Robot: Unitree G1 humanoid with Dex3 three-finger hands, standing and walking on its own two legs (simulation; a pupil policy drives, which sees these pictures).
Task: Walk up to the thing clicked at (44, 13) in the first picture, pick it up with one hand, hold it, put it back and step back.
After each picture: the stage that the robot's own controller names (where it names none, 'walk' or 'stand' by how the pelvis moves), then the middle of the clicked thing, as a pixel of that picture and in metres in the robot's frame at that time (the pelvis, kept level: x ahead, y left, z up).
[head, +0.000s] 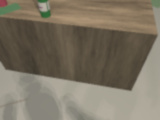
stand; out of the picture +0.99 +0.30 +0.01
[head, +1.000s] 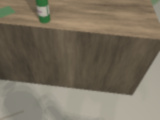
walk; (42, 1) +0.88 +0.26 +0.03
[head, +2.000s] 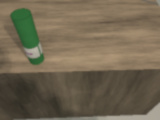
walk; (30, 40) +0.53 +0.23 +0.03
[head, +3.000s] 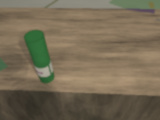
stand; (41, 59) +0.46 +0.21 +0.01
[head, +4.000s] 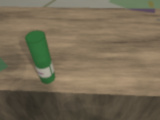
stand; (42, 60) +0.46 +0.20 +0.01
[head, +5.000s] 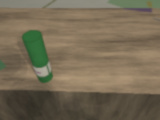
stand; (39, 59) +0.47 +0.22 +0.01
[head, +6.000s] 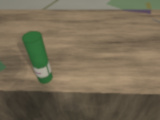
stand; (39, 60) +0.47 +0.22 +0.01
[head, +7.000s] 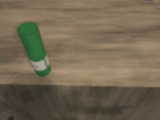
rise first; (36, 52) +0.47 +0.22 +0.01
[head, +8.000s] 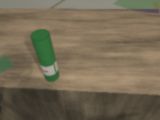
go down; (47, 58) +0.47 +0.21 +0.01
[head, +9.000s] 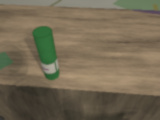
go down; (48, 56) +0.48 +0.19 +0.02
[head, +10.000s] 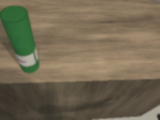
go down; (23, 45) +0.46 +0.19 +0.06
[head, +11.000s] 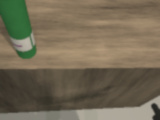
close in; (19, 27) +0.49 +0.19 +0.09
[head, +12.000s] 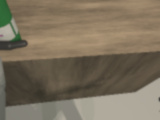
close; out of the picture +0.50 +0.20 +0.12
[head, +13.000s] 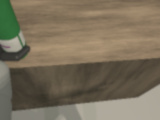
lift; (5, 27) +0.47 +0.19 +0.10
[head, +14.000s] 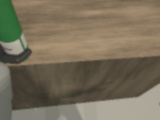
lift; (7, 29) +0.47 +0.19 +0.10
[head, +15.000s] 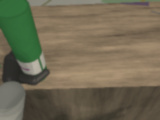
lift; (27, 48) +0.35 +0.16 +0.21
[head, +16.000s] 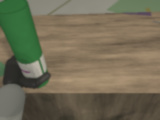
hold; (27, 50) +0.33 +0.17 +0.22
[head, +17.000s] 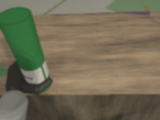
hold; (30, 57) +0.32 +0.16 +0.20
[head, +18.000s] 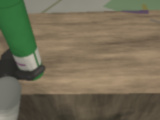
crouch; (22, 44) +0.36 +0.19 +0.21
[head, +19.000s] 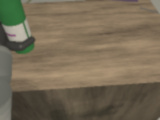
lower; (12, 14) +0.47 +0.20 +0.22
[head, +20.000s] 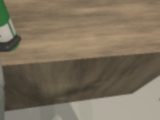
lower; out of the picture +0.51 +0.20 +0.12
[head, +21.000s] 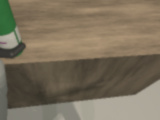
lower; (1, 22) +0.49 +0.20 +0.11
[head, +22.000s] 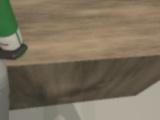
lower; (3, 24) +0.48 +0.19 +0.10
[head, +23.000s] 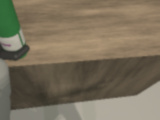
lower; (6, 25) +0.48 +0.19 +0.10
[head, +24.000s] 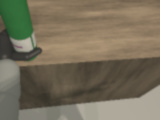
open; (19, 27) +0.48 +0.16 +0.10
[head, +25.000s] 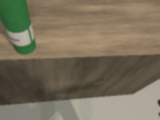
rise; (16, 19) +0.48 +0.16 +0.11
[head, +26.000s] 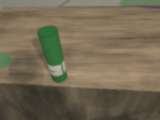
sink last; (54, 57) +0.46 +0.17 +0.05
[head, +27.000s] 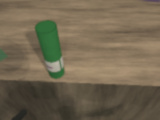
stand; (52, 53) +0.46 +0.16 +0.05
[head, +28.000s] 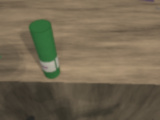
stand; (47, 53) +0.46 +0.17 +0.05
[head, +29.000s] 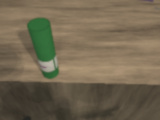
stand; (45, 52) +0.45 +0.17 +0.06
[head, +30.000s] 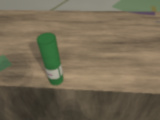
stand; (52, 61) +0.47 +0.17 +0.01
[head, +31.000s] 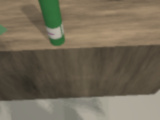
walk; (53, 20) +0.58 +0.16 +0.04
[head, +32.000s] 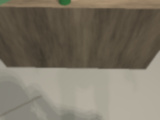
walk; out of the picture +0.88 +0.15 +0.05
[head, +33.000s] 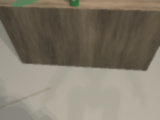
stand; out of the picture +1.08 +0.14 +0.03
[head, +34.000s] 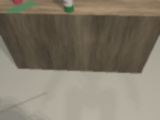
stand; out of the picture +1.07 +0.15 +0.01
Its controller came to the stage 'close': yes
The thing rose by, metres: 0.21
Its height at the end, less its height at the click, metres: +0.00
